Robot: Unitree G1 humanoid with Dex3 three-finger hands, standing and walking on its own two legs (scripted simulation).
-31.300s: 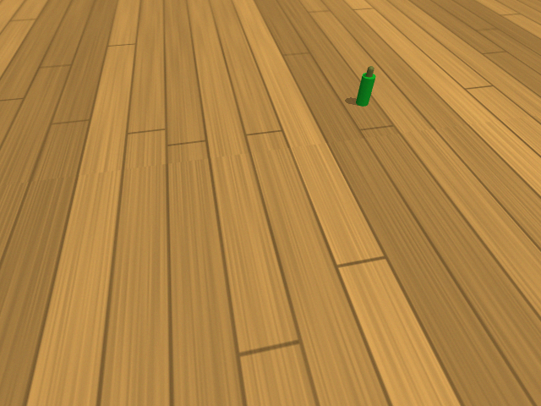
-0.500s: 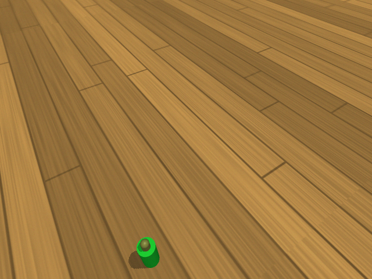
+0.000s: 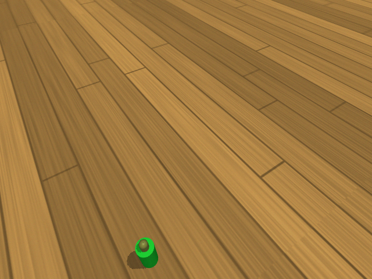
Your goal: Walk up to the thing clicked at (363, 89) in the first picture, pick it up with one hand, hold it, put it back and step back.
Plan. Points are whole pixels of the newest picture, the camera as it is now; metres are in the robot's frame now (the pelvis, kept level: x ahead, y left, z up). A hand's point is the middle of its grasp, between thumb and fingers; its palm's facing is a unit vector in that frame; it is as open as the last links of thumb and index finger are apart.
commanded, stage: stand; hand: left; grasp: from the side
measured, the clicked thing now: (146, 251) +0.35 +0.19 -0.65
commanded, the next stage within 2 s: step back in 0.06 s
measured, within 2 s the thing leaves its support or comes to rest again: neither
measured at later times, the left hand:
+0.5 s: hand out of the picture +0.09 +0.30 -0.18, palm faces -0.06 -0.93 -0.37, open 7.4 cm
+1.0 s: hand out of the picture -0.04 +0.28 -0.15, palm faces -0.07 -0.91 -0.40, open 7.4 cm
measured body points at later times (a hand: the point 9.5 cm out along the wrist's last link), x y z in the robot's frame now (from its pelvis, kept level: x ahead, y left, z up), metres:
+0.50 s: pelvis -0.06 +0.04 -0.02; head +0.01 +0.07 +0.42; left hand +0.09 +0.35 -0.16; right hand -0.01 -0.28 -0.13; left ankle -0.05 +0.13 -0.75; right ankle -0.06 -0.11 -0.68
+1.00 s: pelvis -0.16 +0.03 -0.02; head -0.11 +0.01 +0.43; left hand -0.03 +0.32 -0.13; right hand -0.09 -0.30 -0.14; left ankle -0.19 +0.16 -0.69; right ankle -0.14 -0.10 -0.75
